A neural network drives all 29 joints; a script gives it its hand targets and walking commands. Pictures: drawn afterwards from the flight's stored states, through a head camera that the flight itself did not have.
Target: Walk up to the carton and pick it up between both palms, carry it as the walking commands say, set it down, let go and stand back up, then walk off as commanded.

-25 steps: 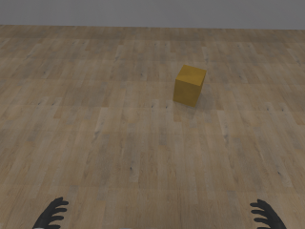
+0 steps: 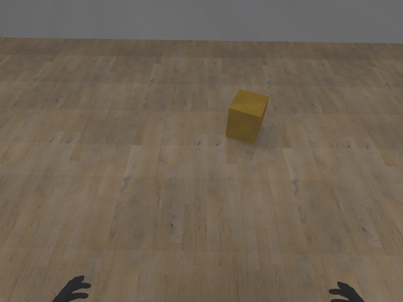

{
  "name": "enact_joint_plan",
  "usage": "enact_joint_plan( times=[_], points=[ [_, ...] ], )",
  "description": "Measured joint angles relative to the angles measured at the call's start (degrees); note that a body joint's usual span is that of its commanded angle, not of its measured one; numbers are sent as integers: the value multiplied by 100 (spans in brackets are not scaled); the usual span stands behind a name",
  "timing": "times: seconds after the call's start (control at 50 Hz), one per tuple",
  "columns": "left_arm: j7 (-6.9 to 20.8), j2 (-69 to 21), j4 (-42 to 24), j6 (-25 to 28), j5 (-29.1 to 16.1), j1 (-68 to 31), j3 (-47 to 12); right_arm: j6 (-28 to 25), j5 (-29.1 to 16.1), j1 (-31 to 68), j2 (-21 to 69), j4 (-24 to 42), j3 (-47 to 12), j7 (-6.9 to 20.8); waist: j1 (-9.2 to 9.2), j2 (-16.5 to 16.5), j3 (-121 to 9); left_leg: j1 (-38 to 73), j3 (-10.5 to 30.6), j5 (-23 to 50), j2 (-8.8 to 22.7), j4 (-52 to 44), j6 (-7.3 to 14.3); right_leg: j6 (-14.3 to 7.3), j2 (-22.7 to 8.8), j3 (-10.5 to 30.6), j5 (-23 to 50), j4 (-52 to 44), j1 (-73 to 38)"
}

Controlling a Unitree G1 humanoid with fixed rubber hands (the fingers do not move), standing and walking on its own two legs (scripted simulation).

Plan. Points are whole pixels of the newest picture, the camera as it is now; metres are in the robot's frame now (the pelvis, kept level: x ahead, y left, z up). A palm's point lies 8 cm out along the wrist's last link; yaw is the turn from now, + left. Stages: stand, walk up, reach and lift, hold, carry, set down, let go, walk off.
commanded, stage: stand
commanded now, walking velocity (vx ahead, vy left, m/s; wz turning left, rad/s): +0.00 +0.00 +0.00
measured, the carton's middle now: (246, 117) +1.29 -0.24 -0.64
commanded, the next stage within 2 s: walk up in 1.44 s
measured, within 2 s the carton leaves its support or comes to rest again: neither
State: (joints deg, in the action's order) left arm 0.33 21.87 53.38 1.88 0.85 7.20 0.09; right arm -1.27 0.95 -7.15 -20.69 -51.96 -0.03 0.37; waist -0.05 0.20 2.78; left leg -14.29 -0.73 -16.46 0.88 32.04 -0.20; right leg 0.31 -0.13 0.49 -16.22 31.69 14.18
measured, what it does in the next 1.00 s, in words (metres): stands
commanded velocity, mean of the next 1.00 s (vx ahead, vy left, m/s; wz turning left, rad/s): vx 0.00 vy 0.00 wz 0.00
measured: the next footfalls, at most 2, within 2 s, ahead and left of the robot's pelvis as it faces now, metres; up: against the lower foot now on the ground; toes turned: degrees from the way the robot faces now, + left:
right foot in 1.92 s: +0.16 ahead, -0.19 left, +0.00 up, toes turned -10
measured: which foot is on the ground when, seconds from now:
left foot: down 0.00-1.00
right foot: down 0.00-1.00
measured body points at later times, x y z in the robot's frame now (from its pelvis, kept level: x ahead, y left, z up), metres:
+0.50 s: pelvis +0.00 +0.00 +0.01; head +0.01 +0.01 +0.46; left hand +0.10 +0.32 -0.11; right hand +0.12 -0.30 -0.11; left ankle +0.01 +0.12 -0.73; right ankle +0.01 -0.12 -0.73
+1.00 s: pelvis +0.01 +0.01 +0.01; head +0.02 +0.01 +0.46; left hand +0.10 +0.32 -0.11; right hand +0.11 -0.30 -0.11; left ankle +0.01 +0.12 -0.73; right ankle +0.01 -0.13 -0.73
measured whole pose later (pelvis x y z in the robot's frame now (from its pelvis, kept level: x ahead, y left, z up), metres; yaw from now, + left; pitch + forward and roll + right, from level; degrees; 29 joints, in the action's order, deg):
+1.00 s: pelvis +0.01 +0.01 +0.01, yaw -1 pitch -2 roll +0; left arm -0.1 22.1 62.8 1.0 0.5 5.3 0.0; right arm -0.8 0.8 -4.8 -21.1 -61.4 0.5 0.0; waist 0.4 0.3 3.0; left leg -6.9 -1.3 -11.1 0.5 20.1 0.0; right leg 0.9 -0.6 1.3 -10.7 19.9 7.1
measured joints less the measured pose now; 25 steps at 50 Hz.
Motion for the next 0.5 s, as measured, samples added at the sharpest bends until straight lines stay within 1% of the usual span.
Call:
enact_joint_plan(
  times=[0.24,0.5],
  points=[
    [-11,12,525,-21,-20,-122,-38,3,-19,122,-12,-500,-12,-10,35,0,5,355,-28,296,-22,-615,16,34,-22,32,311,-627,-353],
    [-17,14,838,-75,-25,-191,-28,6,-28,244,-17,-773,13,-37,50,-5,25,593,-31,461,-45,-976,25,54,-48,39,464,-972,-584]
  ],
)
